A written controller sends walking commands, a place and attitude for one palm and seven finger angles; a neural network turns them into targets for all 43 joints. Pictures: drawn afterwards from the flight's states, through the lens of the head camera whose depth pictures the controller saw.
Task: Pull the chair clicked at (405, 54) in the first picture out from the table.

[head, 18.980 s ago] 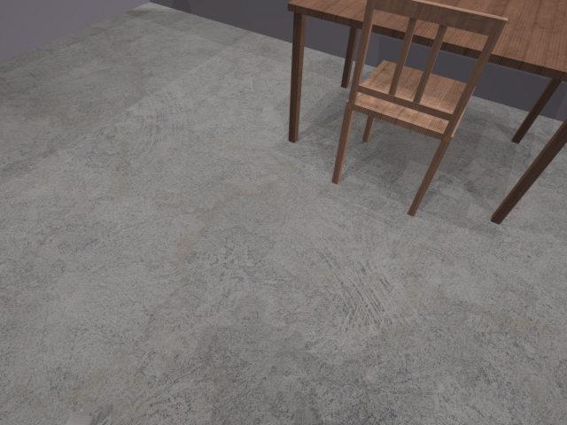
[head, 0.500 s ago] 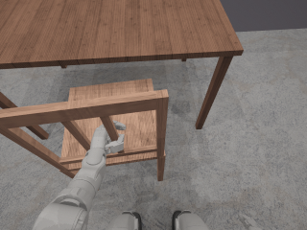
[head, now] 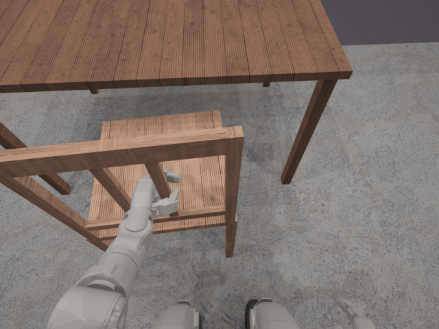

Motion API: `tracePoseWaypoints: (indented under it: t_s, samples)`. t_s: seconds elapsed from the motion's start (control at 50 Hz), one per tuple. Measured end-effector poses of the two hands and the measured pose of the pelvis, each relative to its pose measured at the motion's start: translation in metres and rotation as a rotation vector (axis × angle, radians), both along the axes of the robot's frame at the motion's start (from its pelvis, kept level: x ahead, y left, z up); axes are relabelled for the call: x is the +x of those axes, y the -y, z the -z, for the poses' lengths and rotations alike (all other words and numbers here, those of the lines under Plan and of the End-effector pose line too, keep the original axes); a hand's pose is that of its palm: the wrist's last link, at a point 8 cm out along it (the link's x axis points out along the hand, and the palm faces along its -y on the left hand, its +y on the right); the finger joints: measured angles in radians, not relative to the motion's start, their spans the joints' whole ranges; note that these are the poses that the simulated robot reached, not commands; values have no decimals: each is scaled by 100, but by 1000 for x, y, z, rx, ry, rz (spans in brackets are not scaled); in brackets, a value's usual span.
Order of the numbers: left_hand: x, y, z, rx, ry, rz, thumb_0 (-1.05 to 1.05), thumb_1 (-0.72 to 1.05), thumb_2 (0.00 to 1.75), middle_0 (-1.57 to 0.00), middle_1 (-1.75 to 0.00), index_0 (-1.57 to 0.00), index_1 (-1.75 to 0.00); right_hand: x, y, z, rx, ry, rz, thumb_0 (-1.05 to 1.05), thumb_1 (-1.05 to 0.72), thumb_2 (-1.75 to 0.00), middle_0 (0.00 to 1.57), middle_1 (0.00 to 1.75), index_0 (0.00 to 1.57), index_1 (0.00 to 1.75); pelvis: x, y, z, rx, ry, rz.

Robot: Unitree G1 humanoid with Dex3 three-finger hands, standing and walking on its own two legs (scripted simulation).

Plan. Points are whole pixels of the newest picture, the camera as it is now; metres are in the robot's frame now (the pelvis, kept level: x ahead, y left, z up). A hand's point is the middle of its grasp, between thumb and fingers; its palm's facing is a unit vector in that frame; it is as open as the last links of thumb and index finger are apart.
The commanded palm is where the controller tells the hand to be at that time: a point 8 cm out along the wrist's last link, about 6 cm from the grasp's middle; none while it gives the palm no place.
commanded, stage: step backward, pulling the chair out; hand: left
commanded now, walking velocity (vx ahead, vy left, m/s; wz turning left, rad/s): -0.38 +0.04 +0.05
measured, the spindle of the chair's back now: (120, 196) +0.38 +0.22 -0.07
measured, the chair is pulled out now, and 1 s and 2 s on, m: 0.19 0.30 0.53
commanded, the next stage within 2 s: none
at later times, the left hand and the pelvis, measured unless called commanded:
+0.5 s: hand (169, 210) +0.34 +0.11 -0.06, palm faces -0.06 -0.99 -0.15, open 5.4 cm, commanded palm +0.33 +0.16 -0.05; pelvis -0.04 +0.01 +0.00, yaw +2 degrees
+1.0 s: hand (157, 255) +0.25 +0.12 -0.06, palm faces -0.08 -0.99 -0.15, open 5.4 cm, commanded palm +0.25 +0.18 -0.05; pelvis -0.12 +0.02 +0.01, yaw +0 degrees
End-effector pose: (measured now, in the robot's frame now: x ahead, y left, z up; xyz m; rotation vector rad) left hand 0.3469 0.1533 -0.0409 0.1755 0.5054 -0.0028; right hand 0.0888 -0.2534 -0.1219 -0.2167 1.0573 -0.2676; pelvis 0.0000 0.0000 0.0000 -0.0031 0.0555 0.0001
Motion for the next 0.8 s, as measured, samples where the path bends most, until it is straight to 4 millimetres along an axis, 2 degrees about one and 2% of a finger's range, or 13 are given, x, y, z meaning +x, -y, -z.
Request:
tracePoseWaypoints:
  t_s: [0.18, 0.3, 0.4, 0.48, 0.58, 0.66, 0.8]
  samples:
    - [1, -3, 0, -13, -12, 58, 3, 67, 76, -27, -119, -50, -145, -16, 4, -14, -68, -74, -28, 1, -90, -90, 20, 30, 20, 30, -7, -11, -7, 15, -21, -10]
    - [-1, -2, -1, -8, -17, 23, 3, 66, 78, -28, -118, -50, -145, -23, -2, -6, 0, -70, -16, 1, -90, -90, 20, 30, 20, 30, -15, 1, -6, -2, -11, 3]
    - [-7, -2, -1, -4, -19, -4, 4, 65, 80, -30, -117, -49, -145, -36, 3, 0, 10, -60, 13, 1, -90, -90, 20, 30, 20, 30, -28, 4, -3, -18, -15, -12]
    - [-17, -4, -2, -11, -23, 5, 4, 66, 79, -29, -117, -49, -145, -49, 8, -2, -36, -81, -1, 1, -90, -90, 20, 30, 20, 30, -41, -4, -3, -21, -20, -38]
    - [-36, -10, -2, -17, -25, 31, 4, 67, 78, -28, -119, -49, -145, -64, 7, -14, -67, -103, -10, 1, -90, -90, 20, 30, 20, 30, -53, -11, -8, 11, -18, -13]
    - [-51, -14, -1, -14, -22, 24, 5, 66, 79, -29, -119, -49, -145, -70, 1, -12, -33, -111, -31, 1, -90, -90, 20, 30, 20, 30, -59, -6, -9, 2, -25, 0]
    - [-72, -14, -2, -5, -21, -6, 5, 64, 80, -31, -117, -49, -145, -86, 1, -6, 2, -64, -4, 1, -90, -90, 20, 30, 21, 30, -86, 2, -8, -29, -7, -6]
